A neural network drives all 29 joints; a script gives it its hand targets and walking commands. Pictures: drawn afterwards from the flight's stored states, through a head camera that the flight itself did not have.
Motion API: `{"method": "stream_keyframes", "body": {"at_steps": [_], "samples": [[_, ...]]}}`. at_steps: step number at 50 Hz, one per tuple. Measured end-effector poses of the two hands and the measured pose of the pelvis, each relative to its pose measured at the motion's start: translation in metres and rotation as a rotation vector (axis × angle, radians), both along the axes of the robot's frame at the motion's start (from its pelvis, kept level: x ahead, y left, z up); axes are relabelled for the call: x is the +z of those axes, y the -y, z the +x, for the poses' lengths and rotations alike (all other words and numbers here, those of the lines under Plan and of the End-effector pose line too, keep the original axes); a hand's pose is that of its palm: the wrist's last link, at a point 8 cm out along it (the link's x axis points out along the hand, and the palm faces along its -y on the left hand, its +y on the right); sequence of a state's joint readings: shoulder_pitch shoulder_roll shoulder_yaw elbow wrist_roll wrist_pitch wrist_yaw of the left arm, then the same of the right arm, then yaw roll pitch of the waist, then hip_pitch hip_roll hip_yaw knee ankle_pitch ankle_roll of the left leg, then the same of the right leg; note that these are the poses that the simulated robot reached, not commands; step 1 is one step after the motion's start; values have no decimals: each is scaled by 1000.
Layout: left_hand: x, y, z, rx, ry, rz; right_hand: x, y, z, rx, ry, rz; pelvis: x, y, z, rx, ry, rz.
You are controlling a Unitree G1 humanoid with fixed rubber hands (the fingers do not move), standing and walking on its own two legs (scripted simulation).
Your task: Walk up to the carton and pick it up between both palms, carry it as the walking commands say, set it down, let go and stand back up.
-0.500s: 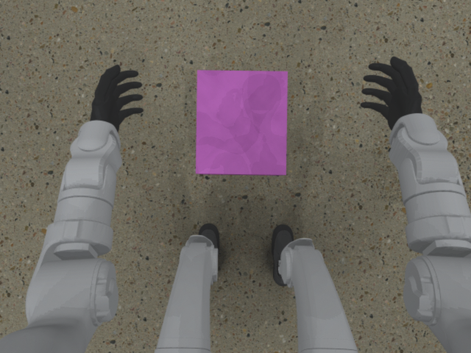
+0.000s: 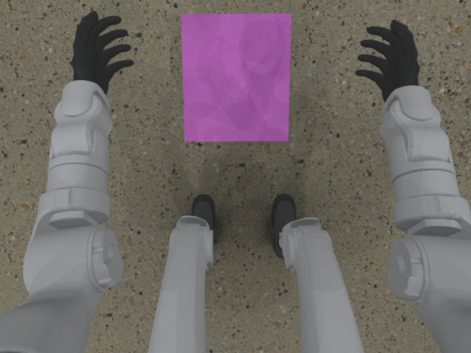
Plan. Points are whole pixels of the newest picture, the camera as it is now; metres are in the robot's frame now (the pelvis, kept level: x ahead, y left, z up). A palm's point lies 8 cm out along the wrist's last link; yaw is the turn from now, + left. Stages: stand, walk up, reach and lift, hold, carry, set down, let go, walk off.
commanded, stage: reach and lift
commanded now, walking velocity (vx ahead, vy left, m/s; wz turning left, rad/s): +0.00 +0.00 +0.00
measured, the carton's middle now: (236, 85) +0.54 +0.04 -0.54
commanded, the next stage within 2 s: none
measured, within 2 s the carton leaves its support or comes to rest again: neither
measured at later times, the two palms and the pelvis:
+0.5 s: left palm (127, 86) +0.49 +0.24 -0.29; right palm (350, 85) +0.50 -0.18 -0.30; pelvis -0.06 +0.00 -0.14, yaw +0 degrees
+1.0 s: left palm (153, 103) +0.48 +0.24 -0.44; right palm (328, 101) +0.49 -0.18 -0.44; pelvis -0.05 +0.01 -0.24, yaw -1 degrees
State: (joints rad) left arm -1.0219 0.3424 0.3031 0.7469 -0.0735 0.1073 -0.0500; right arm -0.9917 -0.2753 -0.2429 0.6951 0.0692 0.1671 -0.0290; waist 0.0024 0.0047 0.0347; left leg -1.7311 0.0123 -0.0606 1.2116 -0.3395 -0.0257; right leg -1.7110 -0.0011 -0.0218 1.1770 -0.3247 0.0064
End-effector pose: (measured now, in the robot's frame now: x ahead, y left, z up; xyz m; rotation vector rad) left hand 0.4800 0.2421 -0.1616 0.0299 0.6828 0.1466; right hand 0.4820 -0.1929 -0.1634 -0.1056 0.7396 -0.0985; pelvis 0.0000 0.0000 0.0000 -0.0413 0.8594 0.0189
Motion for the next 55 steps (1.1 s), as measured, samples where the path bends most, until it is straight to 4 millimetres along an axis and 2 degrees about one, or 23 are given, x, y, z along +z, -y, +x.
{"method": "stream_keyframes", "body": {"at_steps": [3, 7, 10, 13, 16, 21, 24, 28, 36, 38, 40, 44, 46, 49, 53, 55], "samples": [[-27, 3, 1, -5, 6, -11, -21, -8, 7, 1, 30, 11, -19, -1, -11, -4, 2, -1], [-66, 3, -1, -6, -8, -3, -53, -12, 12, -8, 62, 15, -42, -2, -29, -4, 90, -2], [-96, -1, -7, 8, -20, 27, -80, -8, 10, -35, 85, 18, -51, -4, -45, -1, 237, 1], [-121, -4, -15, 48, -67, 12, -109, -3, 3, -86, 42, 41, -72, -4, -51, -4, 222, 0], [-130, -3, -16, 66, -95, -11, -123, -6, 1, -107, -11, 70, -90, -3, -53, -6, 232, 3], [-119, 2, -3, 46, -15, -4, -119, -18, 12, -43, 34, 57, -118, 0, -55, -6, 293, 11], [-119, 2, 5, 56, 41, -10, -126, -17, 19, -39, 41, 19, -134, 1, -57, -7, 308, 16], [-149, 0, 5, 51, 2, 1, -160, -14, 14, -35, -21, -16, -156, 2, -56, -11, 262, 16], [-237, 4, -13, 30, -67, 13, -245, -17, -8, -78, -65, 49, -192, -1, -58, -17, 252, 11], [-251, 7, -13, 38, -78, -9, -254, -18, -5, -65, -71, 47, -202, -2, -57, -18, 247, 10], [-259, 10, -11, 46, -77, -28, -251, -13, 4, -68, -36, 30, -211, -2, -56, -18, 254, 9], [-260, 11, -1, 49, -34, -44, -238, -7, 19, -70, 39, -1, -227, -4, -53, -18, 284, 7], [-260, 10, 2, 50, -11, -42, -241, -7, 21, -78, 32, -7, -233, -5, -52, -18, 292, 5], [-273, 7, -2, 38, -40, -12, -264, -9, 13, -77, -42, -5, -240, -6, -52, -19, 281, 3], [-306, 4, -15, 7, -141, 33, -309, -13, -6, -72, -168, 25, -245, -6, -48, -31, 251, 1], [-314, 2, -17, -4, -184, 56, -319, -8, -7, -85, -190, 27, -246, -7, -43, -34, 239, 0]]}}
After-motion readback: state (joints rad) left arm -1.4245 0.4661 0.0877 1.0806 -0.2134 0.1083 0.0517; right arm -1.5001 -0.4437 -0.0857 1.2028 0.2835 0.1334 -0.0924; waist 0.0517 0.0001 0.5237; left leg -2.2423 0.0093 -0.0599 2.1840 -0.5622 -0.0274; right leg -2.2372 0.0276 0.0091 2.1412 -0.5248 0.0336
